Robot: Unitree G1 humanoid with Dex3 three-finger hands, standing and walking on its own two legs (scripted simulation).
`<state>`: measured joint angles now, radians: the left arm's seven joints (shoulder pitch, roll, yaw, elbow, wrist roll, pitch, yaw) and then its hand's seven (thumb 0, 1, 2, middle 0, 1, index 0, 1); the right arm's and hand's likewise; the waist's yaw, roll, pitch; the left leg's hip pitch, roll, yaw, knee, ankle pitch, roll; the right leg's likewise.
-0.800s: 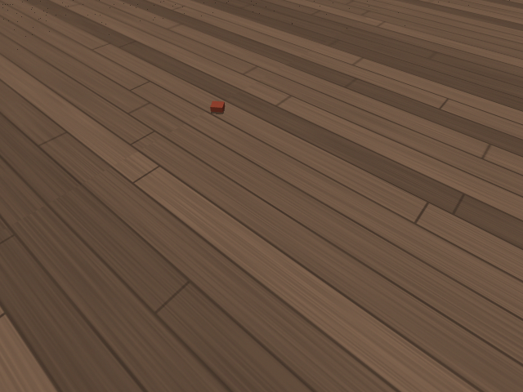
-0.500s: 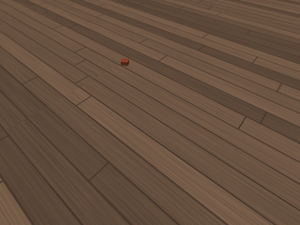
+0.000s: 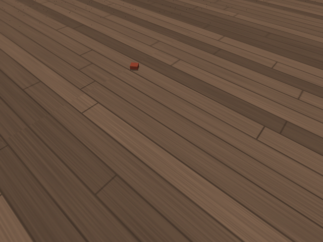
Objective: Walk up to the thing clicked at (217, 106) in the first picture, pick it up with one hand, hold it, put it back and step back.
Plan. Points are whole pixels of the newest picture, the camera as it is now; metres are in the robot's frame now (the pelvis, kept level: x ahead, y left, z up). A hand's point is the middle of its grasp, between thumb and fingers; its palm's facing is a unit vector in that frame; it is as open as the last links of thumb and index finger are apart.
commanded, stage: stand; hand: left
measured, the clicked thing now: (134, 65) +1.99 +0.31 -0.76
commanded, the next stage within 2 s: walk up in 0.32 s
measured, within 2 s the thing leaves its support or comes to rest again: neither
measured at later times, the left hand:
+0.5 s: hand out of the picture +0.10 +0.27 -0.15, palm faces -0.04 -0.93 -0.38, open 7.4 cm
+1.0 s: hand (86, 226) +0.20 +0.23 -0.16, palm faces +0.08 -0.92 -0.38, open 7.4 cm
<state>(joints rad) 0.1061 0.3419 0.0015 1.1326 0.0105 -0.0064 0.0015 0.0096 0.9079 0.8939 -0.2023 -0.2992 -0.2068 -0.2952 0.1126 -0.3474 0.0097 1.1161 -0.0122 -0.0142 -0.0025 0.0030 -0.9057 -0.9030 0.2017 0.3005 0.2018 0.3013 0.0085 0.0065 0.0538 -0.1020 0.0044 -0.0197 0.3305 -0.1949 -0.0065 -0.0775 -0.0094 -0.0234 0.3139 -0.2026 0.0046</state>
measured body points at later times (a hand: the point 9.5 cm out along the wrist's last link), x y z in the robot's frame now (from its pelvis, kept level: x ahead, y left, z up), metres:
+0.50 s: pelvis +0.02 -0.01 -0.01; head +0.03 -0.02 +0.44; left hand +0.10 +0.32 -0.12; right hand +0.08 -0.33 -0.13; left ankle -0.01 +0.12 -0.75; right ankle +0.01 -0.14 -0.73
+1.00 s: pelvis +0.24 -0.05 -0.02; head +0.26 -0.05 +0.42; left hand +0.20 +0.28 -0.14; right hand +0.41 -0.35 -0.13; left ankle +0.38 +0.09 -0.74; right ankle +0.08 -0.17 -0.75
